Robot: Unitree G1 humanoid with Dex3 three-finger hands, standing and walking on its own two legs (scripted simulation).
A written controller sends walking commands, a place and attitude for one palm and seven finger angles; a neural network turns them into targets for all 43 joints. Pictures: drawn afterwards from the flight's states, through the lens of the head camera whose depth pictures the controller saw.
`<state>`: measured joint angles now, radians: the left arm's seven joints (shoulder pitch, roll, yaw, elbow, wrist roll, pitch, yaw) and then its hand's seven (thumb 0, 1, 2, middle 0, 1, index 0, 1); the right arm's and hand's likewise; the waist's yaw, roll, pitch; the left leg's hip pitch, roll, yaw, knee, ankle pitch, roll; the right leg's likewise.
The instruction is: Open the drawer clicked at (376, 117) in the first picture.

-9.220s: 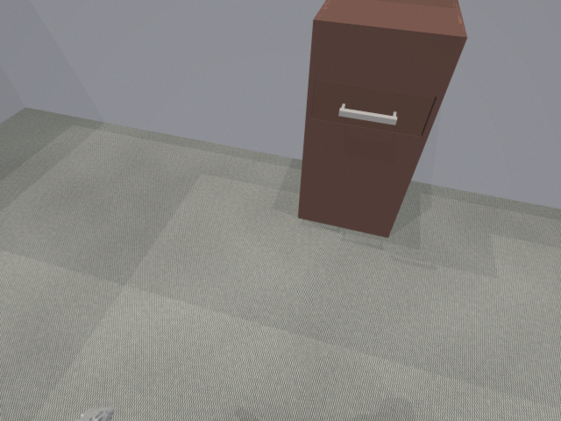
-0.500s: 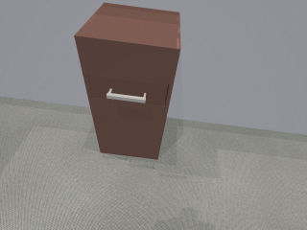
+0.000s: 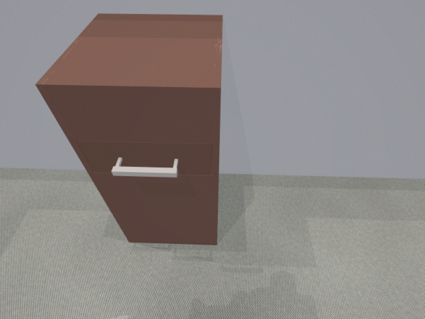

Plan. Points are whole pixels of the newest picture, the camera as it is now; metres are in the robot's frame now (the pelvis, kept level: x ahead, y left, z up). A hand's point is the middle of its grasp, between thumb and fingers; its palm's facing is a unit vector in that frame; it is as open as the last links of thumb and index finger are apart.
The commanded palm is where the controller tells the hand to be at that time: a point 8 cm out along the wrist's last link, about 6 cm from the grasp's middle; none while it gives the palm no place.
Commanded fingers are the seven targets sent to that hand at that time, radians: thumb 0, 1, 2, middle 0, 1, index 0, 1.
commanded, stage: come to a stop and stand still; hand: left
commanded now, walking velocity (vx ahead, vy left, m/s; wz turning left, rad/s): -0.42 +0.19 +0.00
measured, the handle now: (146, 166) +0.55 +0.22 -0.12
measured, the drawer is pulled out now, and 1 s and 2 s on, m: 0.00 0.00 0.00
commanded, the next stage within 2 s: look again from close up in 1.28 s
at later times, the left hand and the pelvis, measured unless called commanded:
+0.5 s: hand out of the picture +0.08 +0.22 -0.17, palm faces +0.05 -0.97 -0.23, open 7.4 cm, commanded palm none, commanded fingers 0.00 0.90 0.90 -0.20 -0.30 -0.20 -0.30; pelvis +0.05 +0.03 +0.01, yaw -2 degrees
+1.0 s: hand out of the picture +0.05 +0.13 -0.16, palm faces +0.02 -0.97 -0.23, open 7.3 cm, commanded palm none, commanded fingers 0.00 0.90 0.90 -0.20 -0.30 -0.20 -0.30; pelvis +0.00 -0.04 +0.01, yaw -1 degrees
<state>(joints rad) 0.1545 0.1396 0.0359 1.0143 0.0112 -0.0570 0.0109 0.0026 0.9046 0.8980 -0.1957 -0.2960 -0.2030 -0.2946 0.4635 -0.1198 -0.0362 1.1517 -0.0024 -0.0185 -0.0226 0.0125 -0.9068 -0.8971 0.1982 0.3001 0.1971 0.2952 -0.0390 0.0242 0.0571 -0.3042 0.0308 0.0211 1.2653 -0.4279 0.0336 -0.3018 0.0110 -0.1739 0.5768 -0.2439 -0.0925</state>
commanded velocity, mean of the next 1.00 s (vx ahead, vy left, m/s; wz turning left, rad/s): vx -0.10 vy -0.02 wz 0.00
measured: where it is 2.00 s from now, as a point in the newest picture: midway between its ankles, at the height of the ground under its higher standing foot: outside the picture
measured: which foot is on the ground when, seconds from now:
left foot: up 0.00-0.32, down 0.34-0.70, up 0.72-0.96, down 0.98-1.00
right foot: down 0.00-0.34, up 0.36-0.68, down 0.70-1.00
